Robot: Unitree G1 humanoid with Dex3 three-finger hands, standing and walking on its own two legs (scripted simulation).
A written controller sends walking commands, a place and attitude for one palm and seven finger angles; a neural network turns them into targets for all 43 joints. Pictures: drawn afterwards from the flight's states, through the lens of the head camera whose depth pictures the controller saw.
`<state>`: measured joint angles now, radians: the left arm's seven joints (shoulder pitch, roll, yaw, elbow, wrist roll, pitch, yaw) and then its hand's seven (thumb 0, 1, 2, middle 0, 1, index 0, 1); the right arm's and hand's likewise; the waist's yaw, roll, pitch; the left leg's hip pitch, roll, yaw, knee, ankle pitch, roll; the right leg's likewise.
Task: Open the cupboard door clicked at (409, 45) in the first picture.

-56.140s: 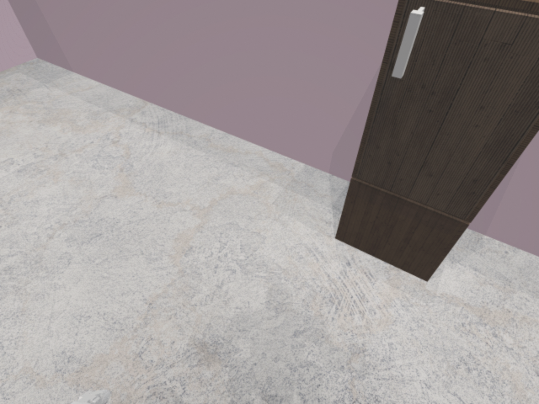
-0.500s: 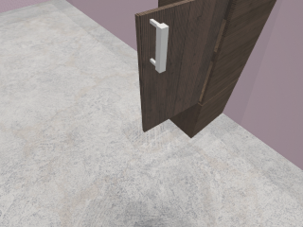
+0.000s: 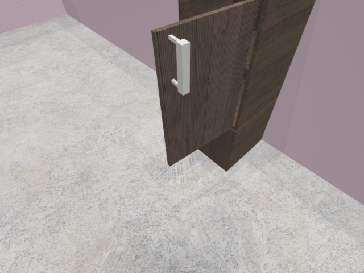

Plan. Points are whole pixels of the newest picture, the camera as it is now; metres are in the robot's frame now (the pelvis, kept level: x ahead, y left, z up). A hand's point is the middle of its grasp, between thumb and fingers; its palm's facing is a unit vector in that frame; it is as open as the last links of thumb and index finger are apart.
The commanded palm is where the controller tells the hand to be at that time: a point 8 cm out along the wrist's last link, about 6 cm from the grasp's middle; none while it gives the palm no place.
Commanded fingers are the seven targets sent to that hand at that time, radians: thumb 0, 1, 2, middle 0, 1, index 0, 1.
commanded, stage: let the arm hang, fingers relaxed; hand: left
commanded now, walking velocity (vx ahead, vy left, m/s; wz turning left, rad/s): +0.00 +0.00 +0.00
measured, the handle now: (178, 65) +0.60 +0.04 +0.15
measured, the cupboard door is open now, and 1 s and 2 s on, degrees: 84 84 84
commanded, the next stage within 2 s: look to check the result in 0.12 s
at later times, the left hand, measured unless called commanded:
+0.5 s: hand out of the picture +0.04 +0.21 -0.16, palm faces +0.01 -0.95 -0.30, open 7.4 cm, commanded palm none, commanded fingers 0.00 0.90 0.90 -0.20 -0.30 -0.20 -0.30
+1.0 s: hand out of the picture +0.09 +0.23 -0.15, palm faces -0.01 -0.94 -0.33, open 7.4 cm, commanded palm none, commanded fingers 0.00 0.90 0.90 -0.20 -0.30 -0.20 -0.30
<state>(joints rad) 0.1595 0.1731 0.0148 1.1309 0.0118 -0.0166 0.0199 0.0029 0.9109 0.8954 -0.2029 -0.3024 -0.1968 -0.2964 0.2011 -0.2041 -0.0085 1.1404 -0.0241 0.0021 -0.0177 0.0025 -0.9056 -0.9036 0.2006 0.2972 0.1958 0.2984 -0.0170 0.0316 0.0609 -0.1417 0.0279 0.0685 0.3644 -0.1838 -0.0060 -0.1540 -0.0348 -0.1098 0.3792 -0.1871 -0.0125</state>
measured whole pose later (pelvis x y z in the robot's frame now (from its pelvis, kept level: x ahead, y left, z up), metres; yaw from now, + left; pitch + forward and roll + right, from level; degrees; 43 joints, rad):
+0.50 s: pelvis +0.00 -0.01 +0.00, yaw +0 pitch -2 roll +0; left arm 0.17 0.24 0.03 1.15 0.01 -0.02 0.02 0.00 0.91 0.90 -0.20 -0.30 -0.20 -0.30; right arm 0.18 -0.25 -0.02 1.15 -0.02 0.00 -0.02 0.00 -0.90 -0.90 0.20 0.30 0.20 0.30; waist -0.01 0.04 0.08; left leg -0.14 0.04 0.06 0.34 -0.17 -0.02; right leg -0.14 -0.02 -0.12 0.35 -0.17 -0.02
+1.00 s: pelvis +0.01 -0.01 +0.00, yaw +0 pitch -1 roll +0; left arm 0.10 0.29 0.02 1.14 0.01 -0.03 0.01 0.00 0.91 0.90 -0.20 -0.30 -0.20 -0.30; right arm 0.11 -0.32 -0.01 1.14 -0.02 0.00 -0.01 0.00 -0.90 -0.90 0.20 0.30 0.20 0.30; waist -0.01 0.03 0.06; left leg -0.11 0.05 0.06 0.30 -0.16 -0.02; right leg -0.11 -0.01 -0.12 0.30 -0.17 -0.03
